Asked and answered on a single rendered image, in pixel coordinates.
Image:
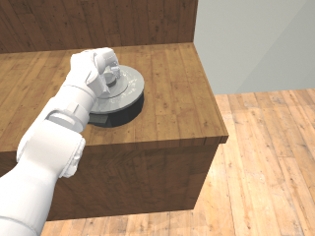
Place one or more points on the knob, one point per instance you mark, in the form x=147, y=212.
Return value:
x=110, y=79

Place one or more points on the robot left forearm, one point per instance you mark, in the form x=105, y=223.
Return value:
x=71, y=106

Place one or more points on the lid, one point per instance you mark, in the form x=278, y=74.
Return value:
x=127, y=90

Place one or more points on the left robot hand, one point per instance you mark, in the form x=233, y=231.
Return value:
x=111, y=60

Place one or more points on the table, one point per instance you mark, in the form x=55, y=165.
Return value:
x=159, y=161

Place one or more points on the pot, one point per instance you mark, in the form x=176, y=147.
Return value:
x=118, y=118

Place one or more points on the left robot upper arm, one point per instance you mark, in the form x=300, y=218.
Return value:
x=26, y=192

